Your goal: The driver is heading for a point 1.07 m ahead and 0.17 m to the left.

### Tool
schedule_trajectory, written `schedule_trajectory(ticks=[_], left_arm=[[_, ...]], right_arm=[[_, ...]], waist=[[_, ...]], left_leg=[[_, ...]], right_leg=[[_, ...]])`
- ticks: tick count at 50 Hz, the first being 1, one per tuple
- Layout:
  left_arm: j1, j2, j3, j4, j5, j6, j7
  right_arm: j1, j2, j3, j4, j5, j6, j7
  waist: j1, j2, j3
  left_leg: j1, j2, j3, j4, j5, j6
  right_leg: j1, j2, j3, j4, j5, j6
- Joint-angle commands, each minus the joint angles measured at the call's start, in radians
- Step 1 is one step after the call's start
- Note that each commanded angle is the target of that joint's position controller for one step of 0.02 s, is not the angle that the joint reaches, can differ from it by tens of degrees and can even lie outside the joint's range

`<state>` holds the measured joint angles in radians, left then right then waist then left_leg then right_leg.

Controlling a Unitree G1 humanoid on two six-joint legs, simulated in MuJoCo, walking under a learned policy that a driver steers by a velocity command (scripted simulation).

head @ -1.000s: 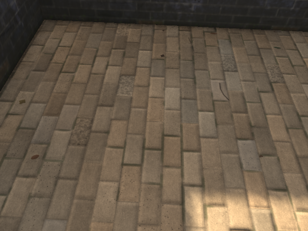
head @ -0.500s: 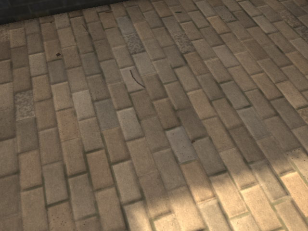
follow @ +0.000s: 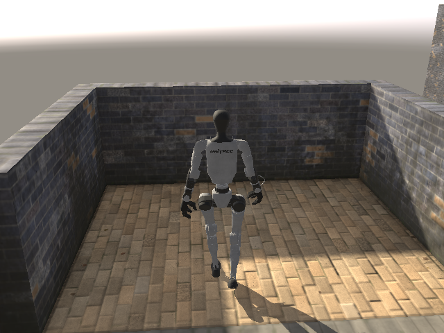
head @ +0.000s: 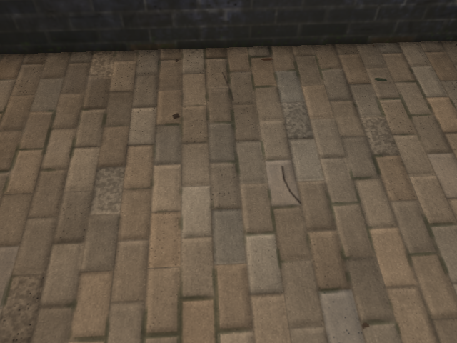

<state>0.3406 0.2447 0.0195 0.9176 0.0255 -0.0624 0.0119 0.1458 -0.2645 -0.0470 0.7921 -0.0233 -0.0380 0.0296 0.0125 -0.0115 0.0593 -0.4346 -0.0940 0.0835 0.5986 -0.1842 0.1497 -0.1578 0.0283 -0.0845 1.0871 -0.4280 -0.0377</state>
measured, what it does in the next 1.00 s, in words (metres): walks ahead, turning left: right foot, then left foot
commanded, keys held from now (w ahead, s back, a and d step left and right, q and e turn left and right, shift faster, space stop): w+q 0.66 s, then w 0.20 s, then w+e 0.14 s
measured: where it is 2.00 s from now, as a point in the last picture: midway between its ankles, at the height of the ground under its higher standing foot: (174, 186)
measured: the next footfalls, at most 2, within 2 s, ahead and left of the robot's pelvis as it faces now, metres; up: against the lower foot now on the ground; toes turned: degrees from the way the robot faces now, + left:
right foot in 0.44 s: +0.44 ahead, -0.10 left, +0.00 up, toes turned +17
left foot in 0.94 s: +0.57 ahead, +0.22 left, +0.00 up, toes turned +31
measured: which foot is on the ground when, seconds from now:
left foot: down 0.00-0.46, up 0.48-0.92, down 0.94-1.00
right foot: up 0.00-0.42, down 0.44-0.94, up 0.96-1.00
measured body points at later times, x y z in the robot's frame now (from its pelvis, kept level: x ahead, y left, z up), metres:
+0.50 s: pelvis +0.28 -0.03 +0.01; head +0.32 -0.02 +0.45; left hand +0.42 +0.26 -0.08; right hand +0.37 -0.31 -0.12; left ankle +0.11 +0.04 -0.67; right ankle +0.40 -0.11 -0.72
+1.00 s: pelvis +0.51 +0.10 +0.01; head +0.54 +0.13 +0.46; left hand +0.36 +0.30 -0.14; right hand +0.80 -0.01 -0.08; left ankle +0.54 +0.20 -0.72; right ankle +0.42 -0.10 -0.65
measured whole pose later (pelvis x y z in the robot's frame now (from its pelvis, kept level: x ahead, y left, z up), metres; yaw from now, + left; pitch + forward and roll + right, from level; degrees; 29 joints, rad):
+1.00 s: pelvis +0.51 +0.10 +0.01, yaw +27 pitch +2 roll -1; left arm 0.44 0.23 0.03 0.92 0.00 -0.05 -0.01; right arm 0.05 -0.24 -0.01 0.72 -0.05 -0.05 0.02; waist 0.07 0.00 0.05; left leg -0.42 -0.01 0.08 0.58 -0.18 0.09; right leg -0.18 -0.04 -0.06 0.93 -0.46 -0.03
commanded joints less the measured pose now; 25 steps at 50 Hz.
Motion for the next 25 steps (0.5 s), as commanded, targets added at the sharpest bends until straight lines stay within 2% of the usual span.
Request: schedule_trajectory(ticks=[1, 2, 3, 4, 6, 8, 11, 15, 17, 19, 20, 21, 22, 23, 24, 25], left_arm=[[-0.092, 0.134, 0.019, -0.151, -0.008, -0.050, -0.011], [-0.092, 0.130, 0.020, -0.147, 0.001, -0.040, -0.011], [-0.073, 0.124, 0.018, -0.149, 0.017, -0.018, -0.012], [-0.054, 0.113, 0.015, -0.147, 0.025, 0.002, -0.015], [-0.062, 0.094, 0.010, -0.158, 0.027, 0.025, -0.020], [-0.136, 0.092, 0.008, -0.189, 0.025, 0.030, -0.024], [-0.261, 0.091, 0.005, -0.230, 0.018, 0.029, -0.026], [-0.374, 0.097, 0.001, -0.272, 0.007, 0.019, -0.030], [-0.402, 0.107, 0.000, -0.290, 0.003, 0.010, -0.030], [-0.343, 0.133, 0.007, -0.283, 0.000, 0.001, -0.028], [-0.269, 0.152, 0.016, -0.262, -0.001, -0.004, -0.022], [-0.147, 0.174, 0.027, -0.226, 0.001, -0.014, -0.012], [-0.009, 0.231, 0.045, -0.205, 0.018, -0.027, 0.003], [0.089, 0.317, 0.066, -0.214, 0.040, -0.022, 0.017], [0.034, 0.326, 0.075, -0.207, 0.026, -0.003, 0.013], [-0.039, 0.218, 0.056, -0.227, 0.018, 0.004, 0.008]], right_arm=[[0.215, -0.171, -0.060, 0.024, 0.021, 0.011, -0.019], [0.180, -0.142, -0.051, 0.022, 0.020, 0.007, -0.022], [0.156, -0.120, -0.042, 0.021, 0.022, 0.003, -0.026], [0.153, -0.122, -0.040, 0.019, 0.023, -0.005, -0.024], [0.169, -0.151, -0.048, 0.025, 0.024, -0.019, -0.021], [0.191, -0.169, -0.054, 0.028, 0.023, -0.021, -0.021], [0.242, -0.169, -0.057, 0.035, 0.025, -0.017, -0.020], [0.308, -0.175, -0.062, 0.042, 0.016, -0.012, -0.026], [0.314, -0.184, -0.065, 0.036, 0.008, -0.010, -0.031], [0.269, -0.200, -0.069, 0.017, 0.004, -0.011, -0.039], [0.235, -0.210, -0.071, 0.006, 0.002, -0.013, -0.038], [0.210, -0.213, -0.070, 0.001, 0.007, -0.019, -0.033], [0.210, -0.171, -0.058, -0.010, 0.020, -0.028, -0.022], [0.257, -0.076, -0.034, -0.050, 0.048, -0.034, -0.022], [0.316, -0.111, -0.034, -0.061, 0.025, -0.025, -0.023], [0.287, -0.153, -0.041, -0.025, 0.004, -0.008, -0.028]], waist=[[-0.072, -0.011, -0.115], [-0.034, -0.038, -0.056], [-0.003, -0.027, -0.047], [0.012, -0.010, -0.054], [0.020, 0.015, -0.053], [0.003, 0.033, -0.029], [-0.049, 0.060, -0.015], [-0.102, 0.075, -0.026], [-0.107, 0.083, -0.028], [-0.064, 0.096, -0.036], [-0.026, 0.101, -0.057], [0.037, 0.070, -0.110], [0.098, -0.017, -0.214], [0.106, -0.192, -0.345], [0.033, -0.301, -0.354], [0.015, -0.115, -0.207]], left_leg=[[0.508, 0.370, -0.583, -0.316, 0.137, 0.228], [0.397, 0.321, -0.507, -0.334, 0.215, 0.190], [0.320, 0.279, -0.448, -0.353, 0.264, 0.172], [0.283, 0.256, -0.413, -0.363, 0.289, 0.164], [0.233, 0.219, -0.369, -0.381, 0.321, 0.160], [0.211, 0.194, -0.358, -0.404, 0.283, 0.144], [0.252, 0.167, -0.362, -0.395, 0.254, 0.102], [0.359, 0.178, -0.399, -0.333, 0.335, 0.081], [0.394, 0.195, -0.430, -0.291, 0.383, 0.072], [0.376, 0.209, -0.465, -0.245, 0.403, 0.039], [0.343, 0.203, -0.472, -0.192, 0.456, 0.020], [0.307, 0.161, -0.451, -0.064, 0.498, -0.003], [0.219, 0.090, -0.384, 0.167, 0.394, -0.033], [-0.026, -0.033, -0.250, 0.457, -0.073, -0.068], [-0.186, -0.038, -0.205, 0.592, -0.371, -0.067], [-0.225, 0.046, -0.212, 0.652, -0.284, -0.063]], right_leg=[[-0.550, -0.077, 0.148, 0.255, 0.091, 0.003], [-0.500, -0.100, 0.144, 0.184, 0.097, 0.014], [-0.439, -0.111, 0.142, 0.134, 0.095, 0.033], [-0.403, -0.115, 0.135, 0.091, 0.092, 0.048], [-0.392, -0.117, 0.107, 0.007, 0.120, 0.073], [-0.423, -0.122, 0.090, -0.097, 0.200, 0.094], [-0.460, -0.113, 0.086, -0.265, 0.336, 0.107], [-0.473, -0.077, 0.088, -0.402, 0.396, 0.098], [-0.447, -0.057, 0.096, -0.458, 0.371, 0.084], [-0.324, -0.040, 0.114, -0.534, 0.317, 0.060], [-0.208, -0.019, 0.109, -0.561, 0.273, 0.044], [-0.043, -0.004, 0.098, -0.620, 0.275, 0.023], [0.171, -0.128, 0.216, -0.666, 0.187, -0.019], [0.420, -0.401, 0.578, -0.741, -0.030, -0.088], [0.401, -0.484, 0.883, -0.832, -0.092, -0.162], [0.276, -0.448, 0.759, -0.826, -0.169, -0.155]])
